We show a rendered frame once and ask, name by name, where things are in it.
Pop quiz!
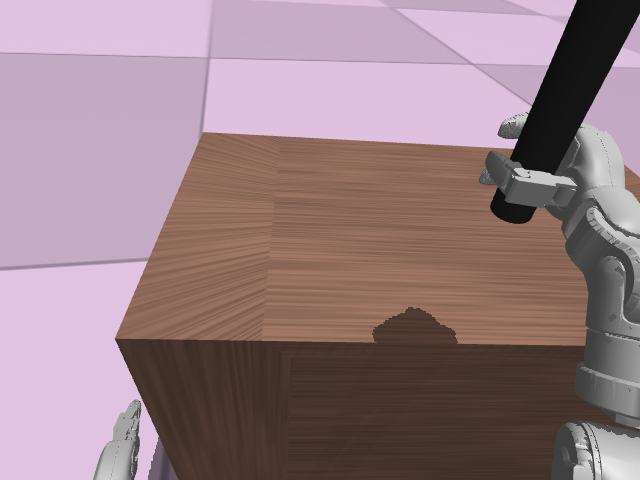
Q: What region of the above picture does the left robot hand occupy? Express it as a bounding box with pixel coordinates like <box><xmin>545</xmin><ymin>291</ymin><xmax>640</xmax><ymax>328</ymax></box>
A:
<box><xmin>93</xmin><ymin>399</ymin><xmax>141</xmax><ymax>480</ymax></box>

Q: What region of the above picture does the right robot arm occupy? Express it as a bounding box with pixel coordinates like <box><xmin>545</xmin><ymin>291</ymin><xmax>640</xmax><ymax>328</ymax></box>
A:
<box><xmin>551</xmin><ymin>186</ymin><xmax>640</xmax><ymax>480</ymax></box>

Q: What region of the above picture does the can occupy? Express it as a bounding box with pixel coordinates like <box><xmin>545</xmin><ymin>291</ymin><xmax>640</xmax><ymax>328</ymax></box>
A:
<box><xmin>490</xmin><ymin>0</ymin><xmax>640</xmax><ymax>224</ymax></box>

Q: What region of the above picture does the right robot hand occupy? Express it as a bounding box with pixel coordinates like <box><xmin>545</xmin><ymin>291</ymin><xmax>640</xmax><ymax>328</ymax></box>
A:
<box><xmin>479</xmin><ymin>111</ymin><xmax>625</xmax><ymax>221</ymax></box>

